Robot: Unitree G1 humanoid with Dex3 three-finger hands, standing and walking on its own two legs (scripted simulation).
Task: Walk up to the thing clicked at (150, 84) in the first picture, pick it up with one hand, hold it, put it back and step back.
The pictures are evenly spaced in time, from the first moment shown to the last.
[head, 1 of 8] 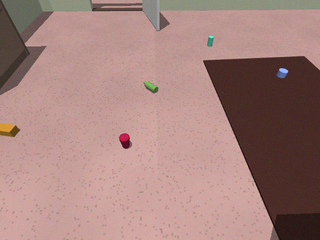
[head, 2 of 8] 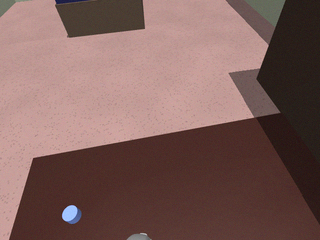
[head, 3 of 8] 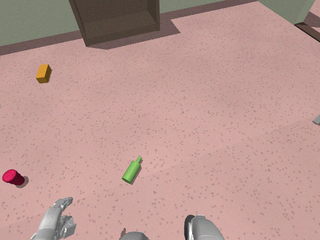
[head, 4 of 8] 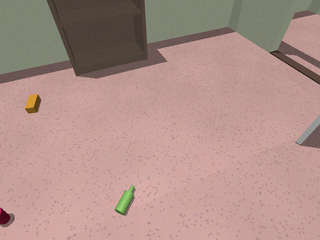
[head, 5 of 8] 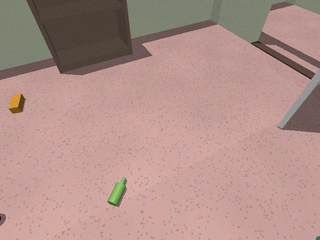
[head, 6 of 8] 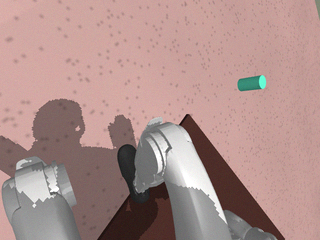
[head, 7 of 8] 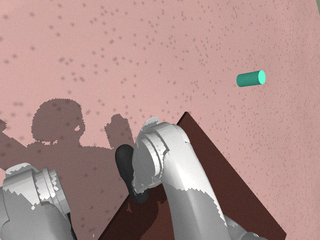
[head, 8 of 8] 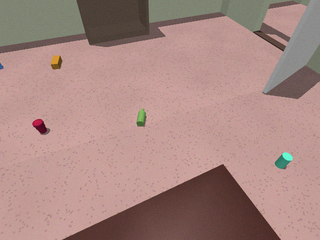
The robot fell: no
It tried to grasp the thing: no
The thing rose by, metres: 0.00
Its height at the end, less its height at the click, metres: +0.00
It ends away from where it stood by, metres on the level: 0.10
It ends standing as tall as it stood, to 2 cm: yes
